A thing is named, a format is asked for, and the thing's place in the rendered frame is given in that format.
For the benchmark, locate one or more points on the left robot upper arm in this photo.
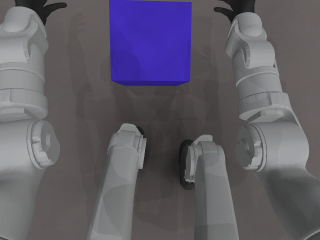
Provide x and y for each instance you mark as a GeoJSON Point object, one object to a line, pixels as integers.
{"type": "Point", "coordinates": [27, 148]}

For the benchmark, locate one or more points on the robot left forearm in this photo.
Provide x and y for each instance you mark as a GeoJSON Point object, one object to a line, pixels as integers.
{"type": "Point", "coordinates": [23, 45]}

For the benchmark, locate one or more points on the right robot shin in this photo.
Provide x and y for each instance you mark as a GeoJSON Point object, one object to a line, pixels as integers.
{"type": "Point", "coordinates": [207, 138]}

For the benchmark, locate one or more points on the right robot thigh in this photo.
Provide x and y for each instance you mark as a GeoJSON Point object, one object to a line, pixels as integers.
{"type": "Point", "coordinates": [214, 210]}

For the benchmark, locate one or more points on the carton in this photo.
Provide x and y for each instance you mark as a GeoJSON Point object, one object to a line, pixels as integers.
{"type": "Point", "coordinates": [150, 42]}

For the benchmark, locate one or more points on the right robot hand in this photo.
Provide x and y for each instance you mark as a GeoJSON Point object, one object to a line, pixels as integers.
{"type": "Point", "coordinates": [238, 7]}

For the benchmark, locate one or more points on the right robot upper arm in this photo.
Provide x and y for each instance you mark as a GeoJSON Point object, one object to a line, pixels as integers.
{"type": "Point", "coordinates": [276, 153]}

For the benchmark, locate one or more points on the robot right forearm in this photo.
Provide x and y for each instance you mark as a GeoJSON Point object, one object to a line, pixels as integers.
{"type": "Point", "coordinates": [256, 74]}

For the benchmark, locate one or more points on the left robot hand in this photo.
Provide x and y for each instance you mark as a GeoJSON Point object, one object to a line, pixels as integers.
{"type": "Point", "coordinates": [38, 6]}

